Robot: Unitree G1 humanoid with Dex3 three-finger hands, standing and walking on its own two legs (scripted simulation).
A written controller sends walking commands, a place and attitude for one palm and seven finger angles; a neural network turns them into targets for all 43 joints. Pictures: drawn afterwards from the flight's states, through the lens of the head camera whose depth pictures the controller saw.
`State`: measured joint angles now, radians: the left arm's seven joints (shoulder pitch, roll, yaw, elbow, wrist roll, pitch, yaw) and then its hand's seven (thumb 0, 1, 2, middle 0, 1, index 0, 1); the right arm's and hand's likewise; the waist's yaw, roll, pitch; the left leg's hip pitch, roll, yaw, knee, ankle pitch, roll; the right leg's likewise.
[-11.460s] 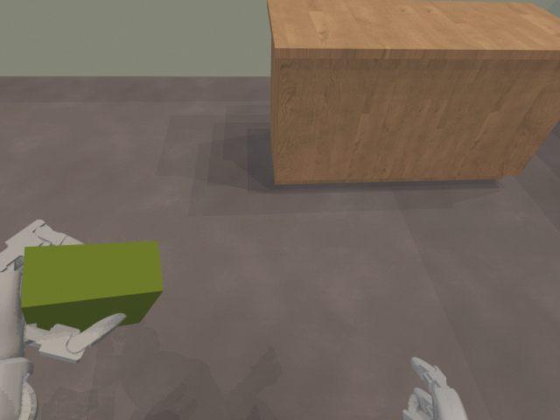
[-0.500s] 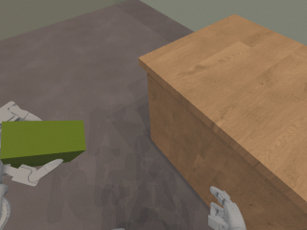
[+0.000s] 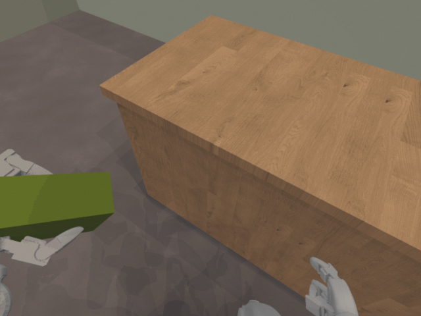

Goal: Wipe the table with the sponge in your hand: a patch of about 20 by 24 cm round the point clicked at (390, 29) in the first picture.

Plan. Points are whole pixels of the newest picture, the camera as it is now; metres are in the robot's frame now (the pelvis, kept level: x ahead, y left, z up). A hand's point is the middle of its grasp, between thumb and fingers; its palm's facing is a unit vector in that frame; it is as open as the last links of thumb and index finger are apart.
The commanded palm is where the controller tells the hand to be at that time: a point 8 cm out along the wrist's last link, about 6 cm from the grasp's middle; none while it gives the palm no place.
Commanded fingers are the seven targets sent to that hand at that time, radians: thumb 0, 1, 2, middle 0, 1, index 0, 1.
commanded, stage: turn to face it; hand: left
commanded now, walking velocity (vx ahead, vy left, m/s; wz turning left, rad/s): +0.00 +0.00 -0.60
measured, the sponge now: (70, 208) +0.22 +0.22 +0.15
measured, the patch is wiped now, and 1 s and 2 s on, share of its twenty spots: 0.00 0.00 0.00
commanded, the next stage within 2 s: take the last steps up to it in 1.38 s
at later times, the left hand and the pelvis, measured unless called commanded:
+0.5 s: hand (150, 220) +0.21 +0.11 +0.17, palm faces +0.13 -0.87 -0.48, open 9.8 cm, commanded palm +0.16 +0.16 +0.18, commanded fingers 0.00 0.10 1.30 -1.20 -1.60 -1.20 -1.60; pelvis -0.07 -0.07 +0.01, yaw -17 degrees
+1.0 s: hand (256, 257) +0.18 -0.03 +0.16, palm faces -0.21 -0.84 -0.50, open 9.8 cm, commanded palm +0.14 +0.06 +0.18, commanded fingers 0.00 0.10 1.30 -1.20 -1.60 -1.20 -1.60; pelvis -0.15 -0.08 -0.01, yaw -34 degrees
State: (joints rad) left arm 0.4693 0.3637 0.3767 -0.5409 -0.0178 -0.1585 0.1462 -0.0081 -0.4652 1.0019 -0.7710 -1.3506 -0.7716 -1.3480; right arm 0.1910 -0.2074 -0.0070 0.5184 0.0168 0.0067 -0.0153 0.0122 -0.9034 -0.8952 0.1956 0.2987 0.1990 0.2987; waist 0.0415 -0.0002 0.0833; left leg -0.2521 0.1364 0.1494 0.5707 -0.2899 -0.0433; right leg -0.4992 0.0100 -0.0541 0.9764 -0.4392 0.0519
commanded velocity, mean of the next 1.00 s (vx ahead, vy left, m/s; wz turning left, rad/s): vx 0.00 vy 0.00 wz -0.60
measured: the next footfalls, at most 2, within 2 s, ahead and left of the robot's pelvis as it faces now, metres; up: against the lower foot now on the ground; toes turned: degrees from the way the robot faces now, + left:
right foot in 0.12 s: +0.04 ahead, -0.14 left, +0.00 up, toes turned -10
left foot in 0.60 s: -0.03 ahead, +0.08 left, +0.00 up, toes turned -16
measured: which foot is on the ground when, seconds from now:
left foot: down 0.00-0.12, up 0.14-0.58, down 0.60-0.86, up 0.88-1.00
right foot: up 0.00-0.10, down 0.12-0.60, up 0.62-0.82, down 0.84-1.00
